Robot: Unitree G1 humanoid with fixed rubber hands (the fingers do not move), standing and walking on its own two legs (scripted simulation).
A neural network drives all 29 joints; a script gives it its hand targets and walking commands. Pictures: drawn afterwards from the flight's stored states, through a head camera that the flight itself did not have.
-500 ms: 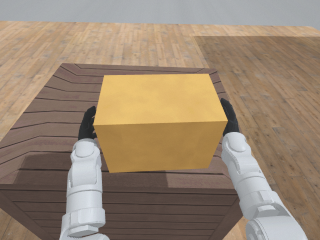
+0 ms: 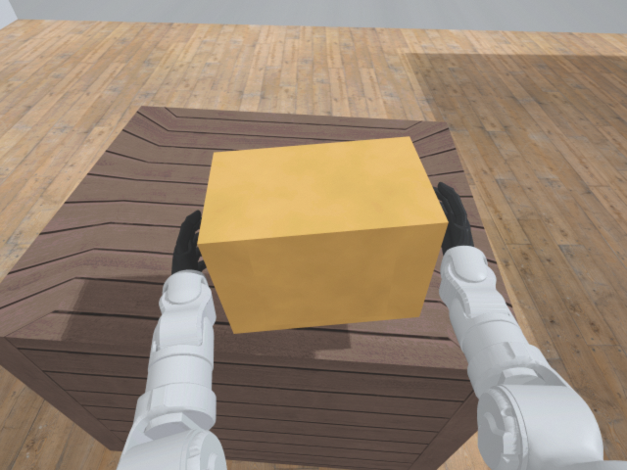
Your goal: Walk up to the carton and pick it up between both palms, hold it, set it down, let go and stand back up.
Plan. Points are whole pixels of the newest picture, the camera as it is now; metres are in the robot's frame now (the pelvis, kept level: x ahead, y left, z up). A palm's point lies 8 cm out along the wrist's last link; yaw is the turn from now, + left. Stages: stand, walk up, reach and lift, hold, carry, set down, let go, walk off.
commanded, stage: set down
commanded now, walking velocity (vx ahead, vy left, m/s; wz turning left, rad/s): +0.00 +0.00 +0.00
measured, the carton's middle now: (319, 237) +0.42 +0.04 +0.08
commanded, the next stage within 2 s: none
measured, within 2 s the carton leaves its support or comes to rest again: rests again in 1.30 s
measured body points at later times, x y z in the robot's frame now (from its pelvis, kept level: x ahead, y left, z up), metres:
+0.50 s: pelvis +0.00 +0.00 +0.00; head +0.03 +0.01 +0.45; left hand +0.37 +0.21 +0.05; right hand +0.44 -0.15 +0.08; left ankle +0.02 +0.16 -0.75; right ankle -0.03 -0.08 -0.75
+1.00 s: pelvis +0.02 +0.00 -0.01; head +0.09 -0.01 +0.44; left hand +0.39 +0.21 +0.01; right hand +0.48 -0.15 +0.04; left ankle +0.02 +0.16 -0.75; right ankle -0.03 -0.08 -0.75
